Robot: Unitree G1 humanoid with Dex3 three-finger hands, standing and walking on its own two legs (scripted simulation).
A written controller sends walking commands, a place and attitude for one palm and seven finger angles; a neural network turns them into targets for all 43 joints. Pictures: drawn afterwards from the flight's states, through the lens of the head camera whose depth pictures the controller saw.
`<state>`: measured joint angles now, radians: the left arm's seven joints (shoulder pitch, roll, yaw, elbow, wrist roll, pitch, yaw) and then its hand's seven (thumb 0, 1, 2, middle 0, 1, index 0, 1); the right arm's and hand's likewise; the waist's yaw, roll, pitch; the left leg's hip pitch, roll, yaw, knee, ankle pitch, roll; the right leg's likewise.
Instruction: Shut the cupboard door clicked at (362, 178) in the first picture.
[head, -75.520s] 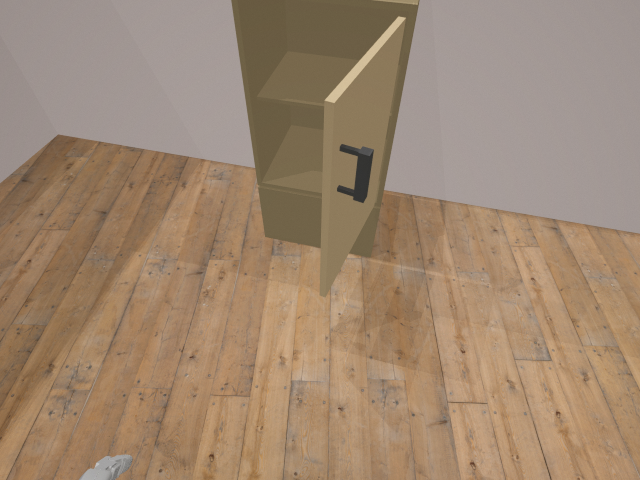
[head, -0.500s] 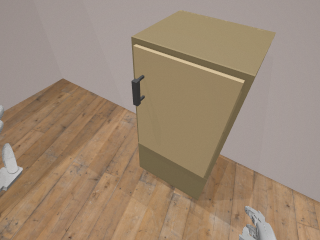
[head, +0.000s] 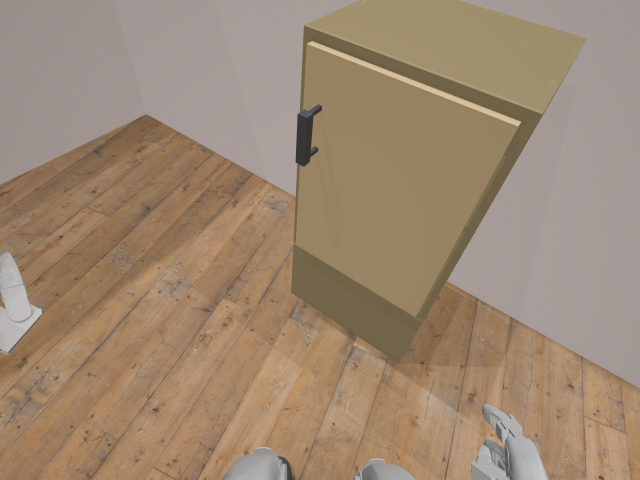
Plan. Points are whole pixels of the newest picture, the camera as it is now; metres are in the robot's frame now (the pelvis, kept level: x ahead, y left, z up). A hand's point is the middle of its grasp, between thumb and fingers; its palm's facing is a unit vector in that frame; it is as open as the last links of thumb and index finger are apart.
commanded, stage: step back with the hand held close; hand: left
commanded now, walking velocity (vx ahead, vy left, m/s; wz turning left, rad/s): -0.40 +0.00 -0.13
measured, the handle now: (309, 135) +0.77 +0.04 -0.01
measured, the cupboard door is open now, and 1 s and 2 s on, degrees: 0 0 0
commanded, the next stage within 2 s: stop stepping back and stand still in 0.16 s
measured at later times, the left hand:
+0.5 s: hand out of the picture +0.10 +0.29 +0.21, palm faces +0.36 -0.88 -0.32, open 7.4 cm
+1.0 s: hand out of the picture -0.03 +0.34 +0.20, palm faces +0.35 -0.86 -0.37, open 7.4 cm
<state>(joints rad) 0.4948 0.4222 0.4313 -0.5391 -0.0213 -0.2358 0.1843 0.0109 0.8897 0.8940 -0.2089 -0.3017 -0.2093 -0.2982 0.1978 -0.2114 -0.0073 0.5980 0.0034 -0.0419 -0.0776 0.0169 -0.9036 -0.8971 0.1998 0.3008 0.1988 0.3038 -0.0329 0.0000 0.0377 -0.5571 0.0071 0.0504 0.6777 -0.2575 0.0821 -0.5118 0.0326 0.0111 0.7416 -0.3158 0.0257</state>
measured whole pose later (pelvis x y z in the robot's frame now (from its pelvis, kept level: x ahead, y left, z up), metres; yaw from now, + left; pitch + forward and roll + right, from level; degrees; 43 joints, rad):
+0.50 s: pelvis -0.16 +0.05 +0.01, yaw -7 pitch -2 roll -3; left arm 0.39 0.46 0.45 -0.50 -0.06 -0.19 0.16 0.01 0.89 0.89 -0.21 -0.30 -0.21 -0.30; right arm 0.20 -0.16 0.02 0.65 0.01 -0.13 -0.07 0.02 -0.90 -0.90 0.20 0.30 0.20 0.30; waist -0.04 -0.06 -0.02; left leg -0.43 -0.01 0.07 0.58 -0.15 0.08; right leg -0.32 0.03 0.04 0.88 -0.51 0.01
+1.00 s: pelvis -0.28 +0.11 +0.01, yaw -8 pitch -1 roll +1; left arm 0.48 0.42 0.43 -0.48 -0.02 -0.19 0.18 0.01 0.89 0.89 -0.20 -0.30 -0.20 -0.30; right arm 0.28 -0.19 -0.01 0.65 -0.01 -0.10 -0.10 0.02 -0.90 -0.90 0.20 0.30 0.20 0.30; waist -0.05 -0.07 -0.07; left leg -0.24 0.06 0.07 0.59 -0.33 -0.02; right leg -0.45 -0.02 -0.06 0.86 -0.41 -0.02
